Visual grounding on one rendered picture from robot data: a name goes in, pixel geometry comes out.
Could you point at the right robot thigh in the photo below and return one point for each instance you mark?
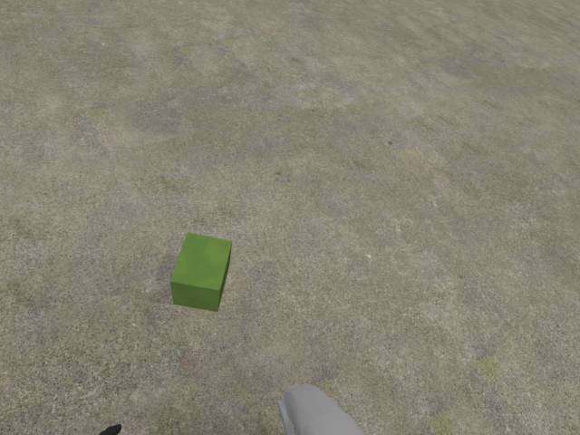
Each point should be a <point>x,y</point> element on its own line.
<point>306,410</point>

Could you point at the carton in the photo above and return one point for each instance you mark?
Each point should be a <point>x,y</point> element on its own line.
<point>200,274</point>

